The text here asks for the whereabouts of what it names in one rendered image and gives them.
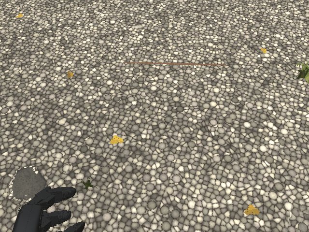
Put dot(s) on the left robot hand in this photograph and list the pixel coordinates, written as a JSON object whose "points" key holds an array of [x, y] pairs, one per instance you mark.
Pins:
{"points": [[32, 216]]}

